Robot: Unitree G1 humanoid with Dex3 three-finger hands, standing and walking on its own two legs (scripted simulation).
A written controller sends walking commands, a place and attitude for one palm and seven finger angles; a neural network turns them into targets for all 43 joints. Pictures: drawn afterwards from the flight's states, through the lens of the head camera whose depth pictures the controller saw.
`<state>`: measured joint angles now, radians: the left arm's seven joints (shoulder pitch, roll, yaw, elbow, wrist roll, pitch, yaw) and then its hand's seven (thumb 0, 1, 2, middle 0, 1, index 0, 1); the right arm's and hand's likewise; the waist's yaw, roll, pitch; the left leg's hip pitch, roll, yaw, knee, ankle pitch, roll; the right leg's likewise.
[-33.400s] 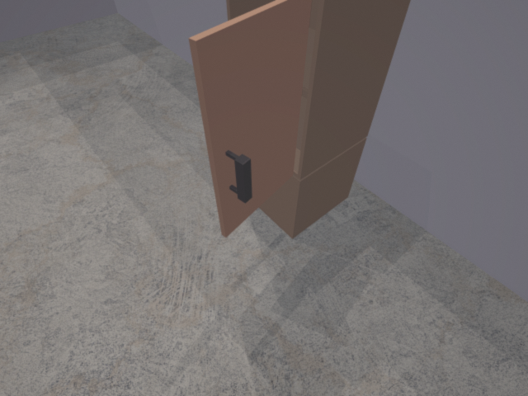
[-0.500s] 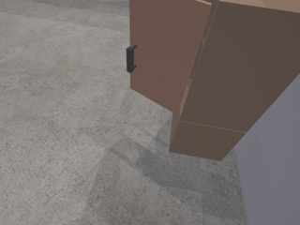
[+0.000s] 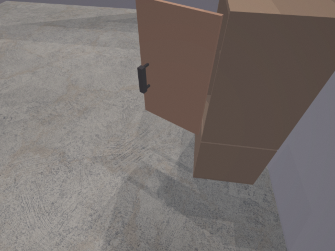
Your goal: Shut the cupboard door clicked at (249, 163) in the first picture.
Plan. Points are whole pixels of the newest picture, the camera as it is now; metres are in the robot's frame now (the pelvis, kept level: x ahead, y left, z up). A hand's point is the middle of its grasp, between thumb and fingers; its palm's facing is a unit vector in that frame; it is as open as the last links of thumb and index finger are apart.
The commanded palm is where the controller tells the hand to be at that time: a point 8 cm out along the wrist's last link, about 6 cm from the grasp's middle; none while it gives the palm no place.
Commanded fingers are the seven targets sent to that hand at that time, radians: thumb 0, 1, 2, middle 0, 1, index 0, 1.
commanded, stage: let the arm hang, fingers relaxed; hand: left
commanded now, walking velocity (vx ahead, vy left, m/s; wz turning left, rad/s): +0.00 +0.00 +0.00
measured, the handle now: (145, 77) +0.88 +0.16 -0.10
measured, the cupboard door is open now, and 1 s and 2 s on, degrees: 64 64 64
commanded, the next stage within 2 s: look to check the result in 0.22 s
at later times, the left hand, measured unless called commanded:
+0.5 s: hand out of the picture +0.02 +0.18 -0.17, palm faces +0.02 -0.98 -0.21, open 7.3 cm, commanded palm none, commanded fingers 0.00 0.90 0.90 -0.20 -0.30 -0.20 -0.30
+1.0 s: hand out of the picture +0.06 +0.18 -0.17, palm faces +0.02 -0.97 -0.23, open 7.4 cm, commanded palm none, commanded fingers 0.00 0.90 0.90 -0.20 -0.30 -0.20 -0.30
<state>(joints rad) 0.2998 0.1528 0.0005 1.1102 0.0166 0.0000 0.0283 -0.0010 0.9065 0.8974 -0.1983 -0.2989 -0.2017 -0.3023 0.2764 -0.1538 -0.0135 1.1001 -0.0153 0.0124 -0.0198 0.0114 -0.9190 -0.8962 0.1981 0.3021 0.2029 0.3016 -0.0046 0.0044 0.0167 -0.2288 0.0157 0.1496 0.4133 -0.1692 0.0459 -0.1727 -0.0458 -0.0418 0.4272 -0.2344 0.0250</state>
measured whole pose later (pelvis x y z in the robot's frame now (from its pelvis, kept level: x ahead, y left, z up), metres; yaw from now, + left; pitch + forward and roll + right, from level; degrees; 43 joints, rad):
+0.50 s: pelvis +0.02 +0.00 +0.00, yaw +0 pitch -1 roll +0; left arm 0.28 0.18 0.01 1.14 0.01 -0.01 0.03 0.00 0.91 0.90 -0.20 -0.30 -0.20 -0.30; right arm 0.26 -0.16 -0.01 1.13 -0.01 0.00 -0.03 0.01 -0.91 -0.90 0.20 0.30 0.20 0.30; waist 0.00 0.00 0.04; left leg -0.18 0.02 0.15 0.38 -0.19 0.03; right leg -0.12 -0.04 -0.04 0.38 -0.25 0.02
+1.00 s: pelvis +0.04 -0.01 +0.00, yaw +1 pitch -1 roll +0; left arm 0.23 0.21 0.01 1.13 0.01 -0.01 0.03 0.00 0.90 0.90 -0.20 -0.30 -0.20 -0.30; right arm 0.21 -0.21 -0.01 1.13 -0.01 0.00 -0.03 0.01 -0.91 -0.90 0.20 0.30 0.20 0.30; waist -0.01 -0.01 0.04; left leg -0.15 0.02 0.13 0.37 -0.20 0.02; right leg -0.08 -0.04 -0.06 0.35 -0.26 0.01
